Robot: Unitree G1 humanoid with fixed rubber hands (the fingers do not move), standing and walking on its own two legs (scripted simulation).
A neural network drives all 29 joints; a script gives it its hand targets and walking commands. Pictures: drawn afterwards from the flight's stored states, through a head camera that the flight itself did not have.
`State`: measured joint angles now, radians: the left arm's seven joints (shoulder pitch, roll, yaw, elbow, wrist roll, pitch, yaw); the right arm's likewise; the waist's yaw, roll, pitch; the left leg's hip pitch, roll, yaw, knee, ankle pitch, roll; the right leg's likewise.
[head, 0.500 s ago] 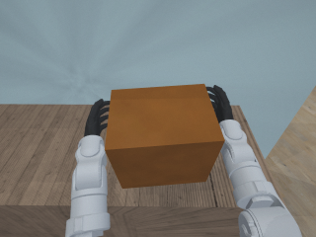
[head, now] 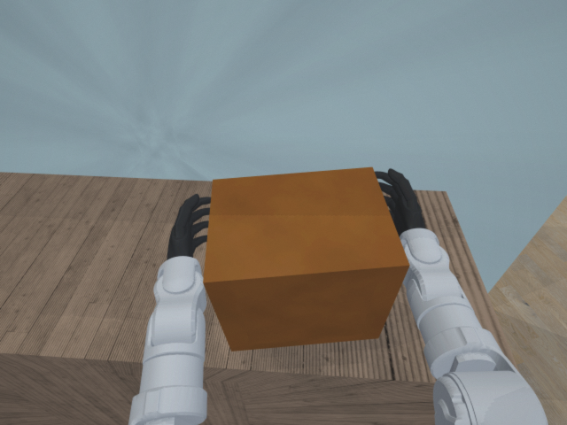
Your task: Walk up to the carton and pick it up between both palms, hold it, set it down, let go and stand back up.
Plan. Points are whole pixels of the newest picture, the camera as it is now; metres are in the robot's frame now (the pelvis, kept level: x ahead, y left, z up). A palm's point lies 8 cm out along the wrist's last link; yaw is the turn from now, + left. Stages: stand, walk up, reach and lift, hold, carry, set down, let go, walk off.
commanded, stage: set down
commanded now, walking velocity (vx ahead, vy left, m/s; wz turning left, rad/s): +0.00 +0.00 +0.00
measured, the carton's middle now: (299, 262) +0.34 +0.01 +0.06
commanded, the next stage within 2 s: none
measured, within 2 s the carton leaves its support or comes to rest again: rests again in 1.90 s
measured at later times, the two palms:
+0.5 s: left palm (195, 263) +0.33 +0.16 +0.06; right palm (402, 232) +0.40 -0.15 +0.07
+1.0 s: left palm (198, 276) +0.33 +0.16 +0.03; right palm (399, 239) +0.40 -0.15 +0.05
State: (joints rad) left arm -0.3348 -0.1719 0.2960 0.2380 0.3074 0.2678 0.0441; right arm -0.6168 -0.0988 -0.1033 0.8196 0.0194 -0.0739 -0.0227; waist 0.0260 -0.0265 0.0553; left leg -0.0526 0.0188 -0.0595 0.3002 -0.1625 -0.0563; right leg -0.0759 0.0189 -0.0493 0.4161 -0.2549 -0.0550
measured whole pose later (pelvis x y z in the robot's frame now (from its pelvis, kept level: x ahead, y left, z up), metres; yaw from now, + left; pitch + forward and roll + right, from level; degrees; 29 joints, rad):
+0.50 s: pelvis +0.01 -0.01 +0.00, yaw +0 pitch +0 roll +2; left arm -0.33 -0.17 0.30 0.41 0.31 0.10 0.09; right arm -0.62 -0.12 -0.11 0.94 0.00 -0.19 -0.01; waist 0.06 -0.03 0.02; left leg -0.15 0.03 -0.05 0.30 -0.16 -0.06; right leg -0.17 0.03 -0.04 0.42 -0.25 -0.07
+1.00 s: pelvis +0.00 +0.00 +0.00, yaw -1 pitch +5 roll +2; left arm -0.33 -0.17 0.30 0.54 0.31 -0.06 0.14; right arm -0.64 -0.13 -0.13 1.06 -0.04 -0.30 0.01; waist 0.08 -0.03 -0.04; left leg -0.25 0.04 -0.03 0.30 -0.15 -0.06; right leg -0.28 0.04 -0.03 0.42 -0.23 -0.07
